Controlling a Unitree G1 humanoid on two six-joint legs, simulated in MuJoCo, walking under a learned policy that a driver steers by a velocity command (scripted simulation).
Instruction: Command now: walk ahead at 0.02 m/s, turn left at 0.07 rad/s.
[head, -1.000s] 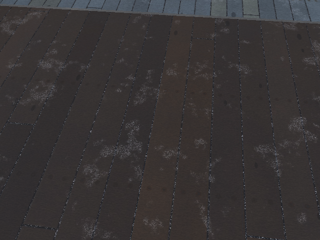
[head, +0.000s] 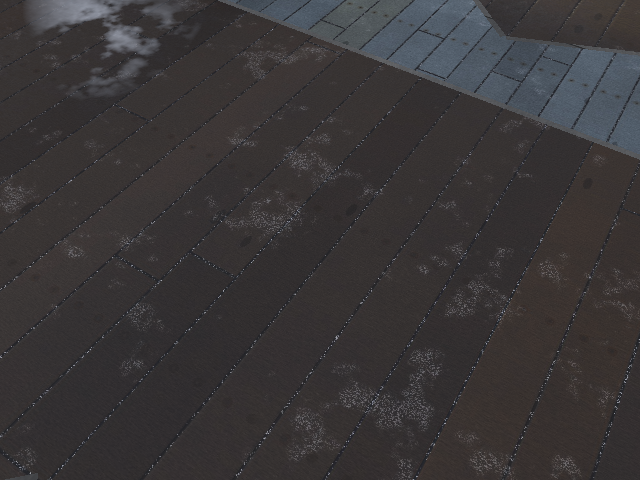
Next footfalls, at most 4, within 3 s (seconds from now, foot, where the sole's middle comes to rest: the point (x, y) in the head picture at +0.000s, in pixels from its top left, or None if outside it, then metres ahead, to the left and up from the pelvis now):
1.28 left None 0.47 0.12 -0.77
1.86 right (394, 369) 0.75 -0.14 -0.77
2.34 left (357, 251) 1.09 -0.07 -0.77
2.88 right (481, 218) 1.23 -0.42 -0.77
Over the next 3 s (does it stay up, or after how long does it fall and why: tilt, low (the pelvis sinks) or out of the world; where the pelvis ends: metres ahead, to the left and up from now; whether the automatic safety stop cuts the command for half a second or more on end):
stays up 1.19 -0.29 0.00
